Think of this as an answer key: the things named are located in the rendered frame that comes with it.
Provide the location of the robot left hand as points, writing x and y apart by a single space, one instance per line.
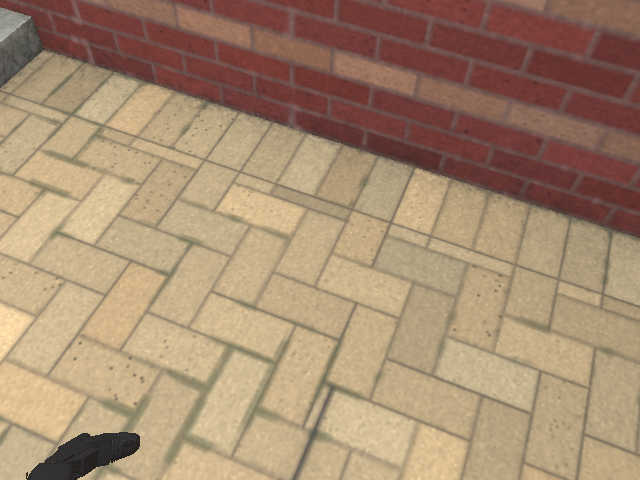
82 454

